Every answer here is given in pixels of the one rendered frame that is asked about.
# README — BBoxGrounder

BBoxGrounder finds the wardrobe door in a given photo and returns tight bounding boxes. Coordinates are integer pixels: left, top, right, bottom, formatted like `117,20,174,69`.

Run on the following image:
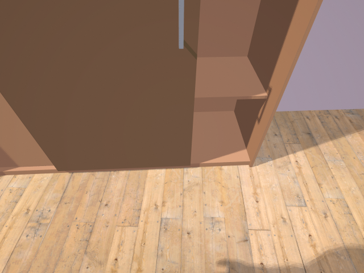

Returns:
0,93,53,167
0,0,201,171

